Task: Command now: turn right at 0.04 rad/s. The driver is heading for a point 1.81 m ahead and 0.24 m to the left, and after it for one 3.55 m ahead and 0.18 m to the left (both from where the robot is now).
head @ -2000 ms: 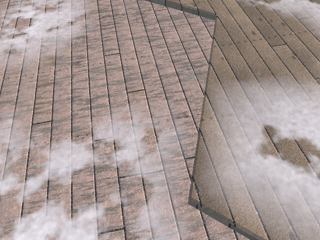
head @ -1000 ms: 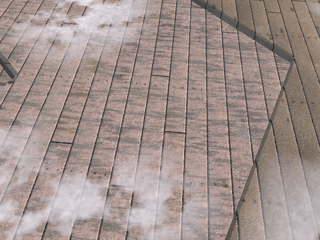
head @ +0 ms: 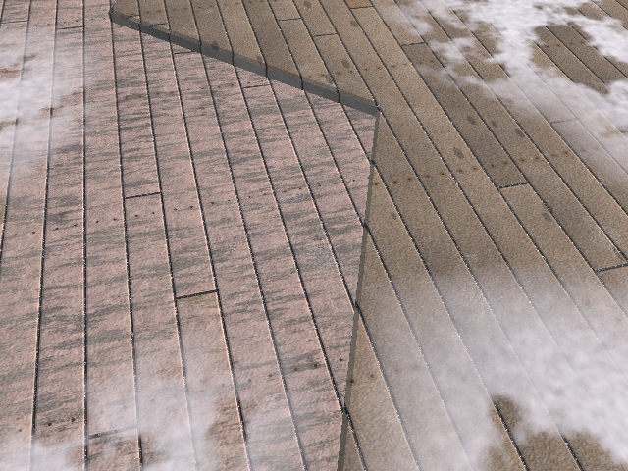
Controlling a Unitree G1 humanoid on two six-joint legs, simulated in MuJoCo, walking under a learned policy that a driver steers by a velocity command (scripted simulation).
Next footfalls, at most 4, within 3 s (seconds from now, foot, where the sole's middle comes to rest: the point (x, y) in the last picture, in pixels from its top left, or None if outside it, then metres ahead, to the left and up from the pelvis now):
0.02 right None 0.01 -0.13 -0.78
2.16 right None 0.45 -0.03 -0.73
2.66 left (245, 388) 0.72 0.16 -0.78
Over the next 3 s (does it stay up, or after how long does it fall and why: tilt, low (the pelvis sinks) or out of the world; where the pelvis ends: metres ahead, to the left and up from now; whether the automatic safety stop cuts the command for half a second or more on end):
stays up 0.77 0.09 0.00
